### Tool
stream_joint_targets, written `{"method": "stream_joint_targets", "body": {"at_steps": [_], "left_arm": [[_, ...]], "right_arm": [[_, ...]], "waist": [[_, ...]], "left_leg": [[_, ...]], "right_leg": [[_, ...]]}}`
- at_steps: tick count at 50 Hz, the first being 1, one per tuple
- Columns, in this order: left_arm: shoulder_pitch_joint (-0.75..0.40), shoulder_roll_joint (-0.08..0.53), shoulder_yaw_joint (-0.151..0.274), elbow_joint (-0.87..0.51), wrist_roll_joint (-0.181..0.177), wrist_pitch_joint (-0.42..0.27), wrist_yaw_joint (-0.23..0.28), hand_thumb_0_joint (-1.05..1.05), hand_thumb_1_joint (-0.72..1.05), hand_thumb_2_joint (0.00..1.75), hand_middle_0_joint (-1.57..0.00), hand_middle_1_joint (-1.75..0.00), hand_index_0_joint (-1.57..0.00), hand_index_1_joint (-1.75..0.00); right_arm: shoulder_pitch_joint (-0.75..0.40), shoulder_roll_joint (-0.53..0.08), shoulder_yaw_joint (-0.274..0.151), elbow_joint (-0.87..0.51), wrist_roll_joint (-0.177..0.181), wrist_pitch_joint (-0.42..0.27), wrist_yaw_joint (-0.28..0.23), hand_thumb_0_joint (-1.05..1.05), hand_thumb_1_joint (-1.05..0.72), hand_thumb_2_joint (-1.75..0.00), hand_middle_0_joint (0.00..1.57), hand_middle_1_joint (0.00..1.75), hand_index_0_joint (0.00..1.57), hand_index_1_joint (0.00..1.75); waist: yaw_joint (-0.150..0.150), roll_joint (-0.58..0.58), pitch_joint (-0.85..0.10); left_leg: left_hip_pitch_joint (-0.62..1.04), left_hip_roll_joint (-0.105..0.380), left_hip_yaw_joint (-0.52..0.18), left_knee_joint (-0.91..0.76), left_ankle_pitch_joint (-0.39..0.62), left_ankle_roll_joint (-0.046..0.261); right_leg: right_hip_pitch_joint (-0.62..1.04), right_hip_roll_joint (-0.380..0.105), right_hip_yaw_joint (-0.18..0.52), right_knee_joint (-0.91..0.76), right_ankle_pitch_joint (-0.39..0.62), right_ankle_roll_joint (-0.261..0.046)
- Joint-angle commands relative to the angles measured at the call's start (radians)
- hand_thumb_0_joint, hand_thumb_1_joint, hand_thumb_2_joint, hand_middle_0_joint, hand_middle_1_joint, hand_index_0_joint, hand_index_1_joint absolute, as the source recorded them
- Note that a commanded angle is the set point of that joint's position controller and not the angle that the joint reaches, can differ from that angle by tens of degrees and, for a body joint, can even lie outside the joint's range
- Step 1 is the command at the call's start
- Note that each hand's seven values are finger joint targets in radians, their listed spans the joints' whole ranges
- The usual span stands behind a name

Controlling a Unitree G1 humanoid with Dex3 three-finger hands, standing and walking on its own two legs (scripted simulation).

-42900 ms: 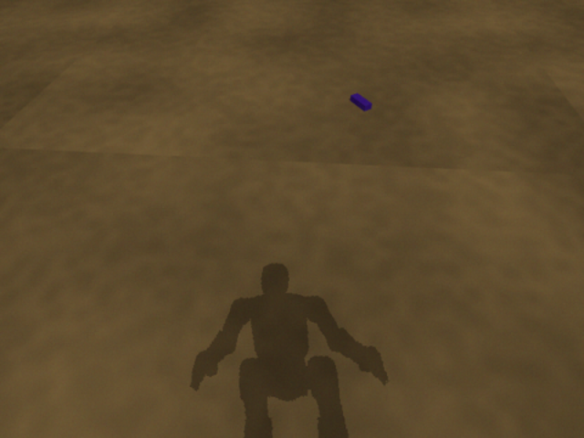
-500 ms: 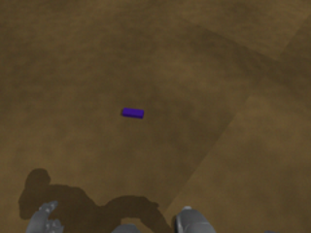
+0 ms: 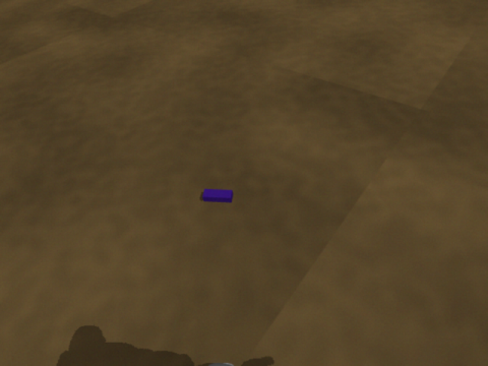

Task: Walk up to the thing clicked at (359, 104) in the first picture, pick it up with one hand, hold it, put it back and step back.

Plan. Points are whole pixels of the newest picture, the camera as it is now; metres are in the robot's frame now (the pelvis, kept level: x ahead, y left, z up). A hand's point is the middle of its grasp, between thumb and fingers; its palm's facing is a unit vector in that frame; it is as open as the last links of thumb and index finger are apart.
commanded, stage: step back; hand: left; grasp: from above
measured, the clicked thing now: (217, 195) +1.06 +0.25 -0.75
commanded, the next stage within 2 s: stand in 0.92 s
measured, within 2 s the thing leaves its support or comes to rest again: neither
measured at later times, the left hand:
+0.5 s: hand out of the picture +0.06 +0.27 -0.14, palm faces +0.04 -0.91 -0.41, open 7.4 cm
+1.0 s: hand out of the picture +0.11 +0.28 -0.15, palm faces +0.08 -0.93 -0.35, open 7.4 cm
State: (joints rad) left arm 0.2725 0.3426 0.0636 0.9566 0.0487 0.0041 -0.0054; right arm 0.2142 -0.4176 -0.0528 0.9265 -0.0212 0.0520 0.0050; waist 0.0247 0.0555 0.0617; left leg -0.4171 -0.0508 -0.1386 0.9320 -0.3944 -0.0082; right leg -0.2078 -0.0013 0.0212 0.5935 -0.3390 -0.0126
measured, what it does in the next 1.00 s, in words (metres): steps on the spot: left foot, then right foot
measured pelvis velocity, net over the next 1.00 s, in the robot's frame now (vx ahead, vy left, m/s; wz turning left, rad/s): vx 0.05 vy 0.02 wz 0.08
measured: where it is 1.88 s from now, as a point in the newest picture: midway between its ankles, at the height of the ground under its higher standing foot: outside the picture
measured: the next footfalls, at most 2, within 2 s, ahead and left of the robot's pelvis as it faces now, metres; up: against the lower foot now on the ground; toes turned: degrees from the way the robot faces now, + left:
left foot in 0.12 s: +0.03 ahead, +0.14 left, +0.00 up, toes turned +1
right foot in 0.44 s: +0.10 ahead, -0.12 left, +0.00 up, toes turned +2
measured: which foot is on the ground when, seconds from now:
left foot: up 0.00-0.10, down 0.12-0.48, up 0.50-0.76, down 0.78-1.00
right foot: down 0.00-0.16, up 0.18-0.42, down 0.44-1.00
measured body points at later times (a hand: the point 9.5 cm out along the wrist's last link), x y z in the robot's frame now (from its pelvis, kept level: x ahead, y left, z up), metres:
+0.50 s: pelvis +0.01 -0.01 -0.01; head +0.02 -0.02 +0.44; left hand +0.06 +0.31 -0.12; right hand +0.08 -0.33 -0.13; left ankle -0.01 +0.13 -0.73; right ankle +0.06 -0.12 -0.73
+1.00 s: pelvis +0.05 +0.02 +0.00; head +0.07 +0.03 +0.45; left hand +0.11 +0.33 -0.13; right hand +0.17 -0.27 -0.12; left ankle +0.06 +0.15 -0.73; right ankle +0.06 -0.12 -0.73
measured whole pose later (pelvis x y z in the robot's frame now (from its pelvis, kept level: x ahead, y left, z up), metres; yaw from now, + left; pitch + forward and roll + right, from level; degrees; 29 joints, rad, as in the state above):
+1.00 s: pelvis +0.05 +0.02 +0.00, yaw +5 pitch -3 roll +0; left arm 0.12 0.37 0.02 1.04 0.01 -0.01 0.00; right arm 0.10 -0.33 -0.01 1.04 -0.01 -0.01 0.01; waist 0.01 -0.01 0.09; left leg -0.25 0.03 0.00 0.57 -0.28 -0.02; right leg -0.21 -0.04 -0.03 0.56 -0.31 0.02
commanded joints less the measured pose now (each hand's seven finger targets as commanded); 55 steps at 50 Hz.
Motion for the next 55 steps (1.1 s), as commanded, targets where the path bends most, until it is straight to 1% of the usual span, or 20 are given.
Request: {"method": "stream_joint_targets", "body": {"at_steps": [1, 4, 6, 7, 8, 10, 13, 17, 21, 22, 24, 25, 26, 29, 37, 39, 40, 42, 46, 55], "left_arm": [[-0.047, 0.309, 0.091, -0.098, 0.002, -0.048, 0.019, 0.0, 0.9, 0.9, -0.2, -0.3, -0.2, -0.3], [-0.067, 0.325, 0.085, -0.106, -0.008, -0.035, 0.011, 0.0, 0.9, 0.9, -0.2, -0.3, -0.2, -0.3], [-0.066, 0.264, 0.052, -0.11, -0.013, -0.024, 0.008, 0.0, 0.9, 0.9, -0.2, -0.3, -0.2, -0.3], [-0.057, 0.215, 0.04, -0.118, -0.017, -0.025, 0.008, 0.0, 0.9, 0.9, -0.2, -0.3, -0.2, -0.3], [-0.113, 0.192, 0.035, -0.127, -0.035, -0.029, 0.006, 0.0, 0.9, 0.9, -0.2, -0.3, -0.2, -0.3], [-0.143, 0.305, 0.067, -0.113, -0.023, -0.036, 0.004, 0.0, 0.9, 0.9, -0.2, -0.3, -0.2, -0.3], [-0.05, 0.261, 0.06, -0.074, -0.028, -0.044, -0.011, 0.0, 0.9, 0.9, -0.2, -0.3, -0.2, -0.3], [-0.073, 0.235, 0.058, -0.075, -0.024, -0.049, -0.018, 0.0, 0.9, 0.9, -0.2, -0.3, -0.2, -0.3], [0.006, 0.214, 0.059, -0.019, -0.024, -0.068, 0.005, 0.0, 0.9, 0.9, -0.2, -0.3, -0.2, -0.3], [0.035, 0.228, 0.064, -0.006, -0.019, -0.073, 0.016, 0.0, 0.9, 0.9, -0.2, -0.3, -0.2, -0.3], [0.027, 0.337, 0.085, -0.035, 0.001, -0.086, 0.03, 0.0, 0.9, 0.9, -0.2, -0.3, -0.2, -0.3], [-0.061, 0.378, 0.089, -0.057, -0.004, -0.08, 0.027, 0.0, 0.9, 0.9, -0.2, -0.3, -0.2, -0.3], [-0.106, 0.358, 0.085, -0.071, -0.01, -0.079, 0.025, 0.0, 0.9, 0.9, -0.2, -0.3, -0.2, -0.3], [-0.131, 0.293, 0.062, -0.067, -0.024, -0.086, 0.028, 0.0, 0.9, 0.9, -0.2, -0.3, -0.2, -0.3], [-0.137, 0.279, 0.051, -0.057, -0.038, -0.069, 0.032, 0.0, 0.9, 0.9, -0.2, -0.3, -0.2, -0.3], [-0.148, 0.244, 0.038, -0.067, -0.046, -0.057, 0.033, 0.0, 0.9, 0.9, -0.2, -0.3, -0.2, -0.3], [-0.146, 0.214, 0.03, -0.074, -0.052, -0.052, 0.034, 0.0, 0.9, 0.9, -0.2, -0.3, -0.2, -0.3], [-0.15, 0.215, 0.024, -0.041, -0.059, -0.034, 0.034, 0.0, 0.9, 0.9, -0.2, -0.3, -0.2, -0.3], [-0.128, 0.218, 0.004, 0.026, -0.04, -0.047, 0.022, 0.0, 0.9, 0.9, -0.2, -0.3, -0.2, -0.3], [-0.204, 0.228, -0.018, 0.086, -0.046, -0.044, 0.01, 0.0, 0.9, 0.9, -0.2, -0.3, -0.2, -0.3]], "right_arm": [[-0.091, -0.146, -0.034, -0.082, -0.014, -0.055, 0.003, 0.0, -0.9, -0.9, 0.2, 0.3, 0.2, 0.3], [-0.051, -0.154, -0.048, -0.061, -0.019, -0.075, 0.012, 0.0, -0.9, -0.9, 0.2, 0.3, 0.2, 0.3], [0.016, -0.154, -0.067, -0.022, -0.019, -0.089, 0.008, 0.0, -0.9, -0.9, 0.2, 0.3, 0.2, 0.3], [0.071, -0.195, -0.086, -0.011, -0.028, -0.093, 0.005, 0.0, -0.9, -0.9, 0.2, 0.3, 0.2, 0.3], [0.094, -0.291, -0.1, -0.014, -0.028, -0.092, 0.004, 0.0, -0.9, -0.9, 0.2, 0.3, 0.2, 0.3], [0.045, -0.308, -0.105, -0.032, -0.014, -0.092, 0.007, 0.0, -0.9, -0.9, 0.2, 0.3, 0.2, 0.3], [-0.006, -0.205, -0.072, -0.052, -0.017, -0.104, 0.007, 0.0, -0.9, -0.9, 0.2, 0.3, 0.2, 0.3], [0.023, -0.221, -0.083, -0.052, -0.019, -0.099, 0.013, 0.0, -0.9, -0.9, 0.2, 0.3, 0.2, 0.3], [-0.048, -0.164, -0.054, -0.072, -0.001, -0.068, 0.011, 0.0, -0.9, -0.9, 0.2, 0.3, 0.2, 0.3], [-0.035, -0.117, -0.034, -0.074, 0.005, -0.064, 0.007, 0.0, -0.9, -0.9, 0.2, 0.3, 0.2, 0.3], [-0.008, -0.046, -0.006, -0.086, 0.013, -0.062, -0.004, 0.0, -0.9, -0.9, 0.2, 0.3, 0.2, 0.3], [0.014, -0.138, -0.038, -0.058, 0.003, -0.054, -0.017, 0.0, -0.9, -0.9, 0.2, 0.3, 0.2, 0.3], [0.04, -0.168, -0.049, -0.035, 0.004, -0.055, -0.018, 0.0, -0.9, -0.9, 0.2, 0.3, 0.2, 0.3], [0.059, -0.145, -0.043, 0.006, 0.005, -0.056, -0.011, 0.0, -0.9, -0.9, 0.2, 0.3, 0.2, 0.3], [0.022, -0.106, -0.033, 0.032, -0.002, -0.069, -0.01, 0.0, -0.9, -0.9, 0.2, 0.3, 0.2, 0.3], [0.036, -0.133, -0.047, 0.055, -0.008, -0.078, -0.017, 0.0, -0.9, -0.9, 0.2, 0.3, 0.2, 0.3], [0.016, -0.179, -0.056, 0.048, -0.014, -0.08, -0.021, 0.0, -0.9, -0.9, 0.2, 0.3, 0.2, 0.3], [-0.118, -0.227, -0.05, 0.02, 0.006, -0.078, -0.018, 0.0, -0.9, -0.9, 0.2, 0.3, 0.2, 0.3], [-0.112, -0.141, -0.015, 0.043, 0.012, -0.08, -0.013, 0.0, -0.9, -0.9, 0.2, 0.3, 0.2, 0.3], [-0.173, -0.144, 0.002, 0.099, 0.016, -0.096, -0.009, 0.0, -0.9, -0.9, 0.2, 0.3, 0.2, 0.3]], "waist": [[0.052, -0.259, 0.025], [0.018, -0.251, 0.003], [-0.017, -0.138, -0.039], [-0.041, -0.001, -0.086], [-0.067, 0.171, -0.047], [-0.057, 0.069, 0.088], [-0.013, 0.05, 0.064], [-0.055, 0.123, 0.018], [0.015, 0.078, -0.038], [0.035, 0.011, -0.064], [0.036, -0.223, -0.068], [0.021, -0.156, -0.036], [0.0, -0.152, 0.019], [-0.021, -0.154, 0.016], [-0.023, -0.225, -0.091], [-0.032, -0.139, -0.14], [-0.027, -0.03, -0.171], [-0.001, 0.063, -0.134], [-0.014, -0.004, -0.133], [-0.019, -0.019, -0.116]], "left_leg": [[-0.097, 0.035, 0.054, -0.195, -0.083, -0.018], [0.078, 0.052, 0.116, -0.419, -0.094, 0.007], [0.333, 0.016, 0.102, -0.581, 0.065, 0.036], [0.468, 0.129, -0.095, -0.618, -0.035, 0.077], [0.433, 0.328, -0.45, -0.722, -0.368, 0.192], [0.174, 0.414, -0.491, -0.764, -0.462, 0.297], [0.225, 0.263, -0.232, -0.702, -0.22, 0.204], [0.225, 0.244, -0.162, -0.663, -0.09, 0.209], [0.041, 0.177, -0.014, -0.447, 0.057, 0.135], [-0.019, 0.141, 0.012, -0.339, 0.063, 0.101], [-0.177, -0.036, 0.028, -0.056, -0.179, 0.025], [-0.072, 0.041, -0.015, 0.023, -0.208, 0.021], [-0.046, 0.073, -0.007, 0.041, -0.194, 0.019], [-0.016, 0.07, -0.01, 0.0, -0.08, 0.015], [0.167, 0.057, 0.176, -0.383, 0.082, 0.008], [0.283, 0.089, 0.116, -0.473, 0.412, 0.035], [0.308, 0.207, -0.025, -0.469, 0.551, 0.078], [0.138, 0.318, -0.115, -0.494, 0.388, 0.198], [0.147, 0.188, 0.0, -0.48, 0.357, 0.057], [0.29, 0.192, 0.026, -0.568, 0.456, 0.033]], "right_leg": [[0.087, -0.23, 0.271, -0.284, -0.233, -0.161], [0.01, -0.267, 0.256, -0.241, -0.19, -0.177], [-0.111, -0.171, 0.128, -0.083, -0.09, -0.109], [-0.252, -0.107, 0.056, 0.088, -0.07, -0.067], [-0.434, 0.03, -0.085, 0.271, -0.205, -0.016], [-0.347, -0.055, 0.05, 0.386, -0.223, -0.029], [-0.329, -0.055, 0.018, 0.3, -0.103, -0.024], [-0.236, -0.029, -0.046, 0.142, -0.075, 0.003], [0.105, 0.034, -0.104, -0.133, 0.1, -0.001], [0.21, 0.009, -0.052, -0.182, 0.126, -0.005], [0.206, -0.336, 0.458, -0.348, -0.047, -0.121], [0.015, -0.438, 0.525, -0.361, -0.185, -0.223], [-0.053, -0.429, 0.509, -0.348, -0.163, -0.257], [-0.044, -0.276, 0.24, -0.291, 0.047, -0.161], [0.02, -0.238, 0.059, -0.065, 0.638, -0.129], [-0.013, -0.179, 0.015, 0.058, 0.595, -0.06], [-0.067, -0.119, -0.015, 0.121, 0.455, -0.022], [0.003, -0.024, -0.048, 0.088, -0.013, -0.01], [0.111, -0.117, 0.029, -0.083, 0.303, -0.03], [0.115, -0.119, 0.027, -0.206, 0.33, -0.003]]}}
